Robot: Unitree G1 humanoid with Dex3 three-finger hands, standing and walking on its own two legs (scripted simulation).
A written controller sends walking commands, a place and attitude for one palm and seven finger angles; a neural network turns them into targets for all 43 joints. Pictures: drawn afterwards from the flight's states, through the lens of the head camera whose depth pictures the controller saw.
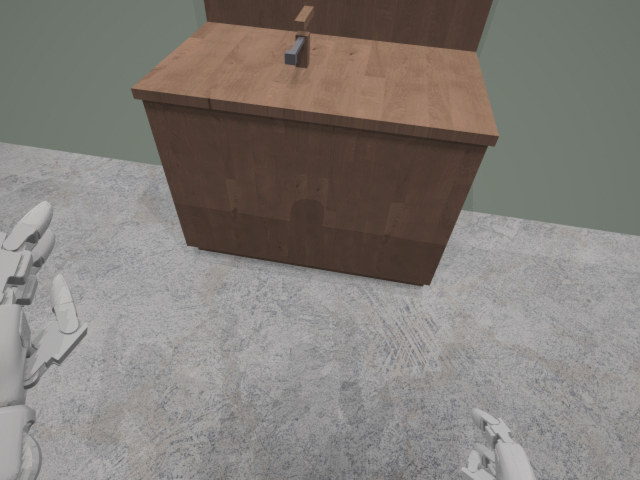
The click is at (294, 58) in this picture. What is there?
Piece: tap's lever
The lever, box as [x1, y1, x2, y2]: [285, 50, 296, 64]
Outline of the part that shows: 286,50 285,63 295,64 296,51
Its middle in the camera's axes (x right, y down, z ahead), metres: -0.08 -0.48 +1.02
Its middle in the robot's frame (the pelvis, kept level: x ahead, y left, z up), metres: +1.09 +0.14 +0.06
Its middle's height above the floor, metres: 0.83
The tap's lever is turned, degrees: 0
